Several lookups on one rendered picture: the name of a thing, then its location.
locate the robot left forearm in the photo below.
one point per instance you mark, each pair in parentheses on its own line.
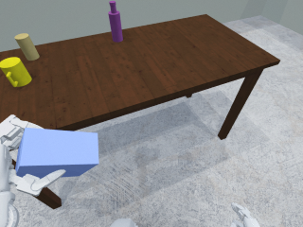
(9,215)

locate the left robot hand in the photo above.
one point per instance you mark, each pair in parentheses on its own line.
(11,133)

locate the table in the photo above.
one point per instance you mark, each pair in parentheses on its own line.
(80,82)

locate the sponge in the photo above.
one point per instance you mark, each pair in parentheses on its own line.
(43,151)

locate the right robot hand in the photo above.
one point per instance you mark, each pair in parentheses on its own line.
(245,216)

